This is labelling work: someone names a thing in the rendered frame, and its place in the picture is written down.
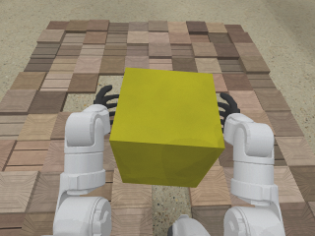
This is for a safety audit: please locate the right robot hand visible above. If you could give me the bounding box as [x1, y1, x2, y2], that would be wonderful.
[218, 92, 240, 134]

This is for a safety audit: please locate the robot left upper arm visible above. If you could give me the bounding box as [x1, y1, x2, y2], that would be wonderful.
[41, 196, 112, 236]

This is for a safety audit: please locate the left robot hand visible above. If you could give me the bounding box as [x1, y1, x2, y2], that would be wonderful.
[94, 85, 120, 125]

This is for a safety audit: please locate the robot right forearm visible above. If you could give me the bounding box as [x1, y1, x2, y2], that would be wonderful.
[223, 113, 285, 236]

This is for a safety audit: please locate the right robot shin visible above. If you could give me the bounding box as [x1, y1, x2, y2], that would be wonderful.
[172, 214, 189, 236]

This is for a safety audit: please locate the robot left forearm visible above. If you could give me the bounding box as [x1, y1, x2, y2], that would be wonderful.
[52, 104, 111, 233]

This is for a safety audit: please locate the robot right thigh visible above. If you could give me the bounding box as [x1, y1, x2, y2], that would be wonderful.
[172, 217, 211, 236]

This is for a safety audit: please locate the robot right upper arm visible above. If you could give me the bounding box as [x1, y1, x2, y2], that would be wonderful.
[223, 206, 285, 236]

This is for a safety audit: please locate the carton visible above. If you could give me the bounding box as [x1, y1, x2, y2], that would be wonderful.
[109, 67, 225, 188]

